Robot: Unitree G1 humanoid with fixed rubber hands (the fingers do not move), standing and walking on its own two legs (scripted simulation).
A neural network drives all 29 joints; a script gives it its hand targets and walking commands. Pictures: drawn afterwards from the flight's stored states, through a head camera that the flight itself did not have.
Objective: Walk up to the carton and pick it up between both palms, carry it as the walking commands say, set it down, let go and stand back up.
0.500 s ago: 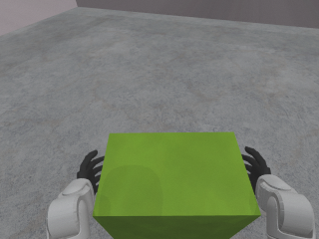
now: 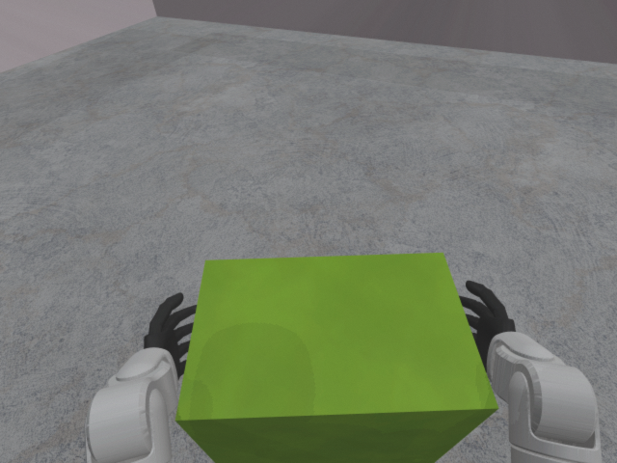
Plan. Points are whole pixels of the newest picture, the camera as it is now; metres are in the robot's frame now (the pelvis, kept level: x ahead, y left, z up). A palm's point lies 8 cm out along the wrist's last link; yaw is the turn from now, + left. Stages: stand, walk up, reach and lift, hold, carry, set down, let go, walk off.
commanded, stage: carry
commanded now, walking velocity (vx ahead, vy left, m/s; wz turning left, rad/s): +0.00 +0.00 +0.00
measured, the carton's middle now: (326, 368) +0.26 +0.00 +0.01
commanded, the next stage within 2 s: hold in 1.94 s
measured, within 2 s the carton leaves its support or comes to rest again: neither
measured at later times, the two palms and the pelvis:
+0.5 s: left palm (143, 357) +0.25 +0.22 +0.08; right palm (472, 344) +0.25 -0.17 +0.08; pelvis +0.00 +0.02 +0.00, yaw +0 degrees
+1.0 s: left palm (139, 354) +0.25 +0.22 +0.08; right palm (466, 341) +0.25 -0.16 +0.08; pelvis +0.01 +0.03 +0.00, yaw +1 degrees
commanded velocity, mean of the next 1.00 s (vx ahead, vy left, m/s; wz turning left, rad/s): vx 0.00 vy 0.00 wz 0.00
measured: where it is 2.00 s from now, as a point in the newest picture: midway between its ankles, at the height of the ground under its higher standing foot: outside the picture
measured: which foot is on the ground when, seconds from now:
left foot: down 0.00-1.00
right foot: down 0.00-1.00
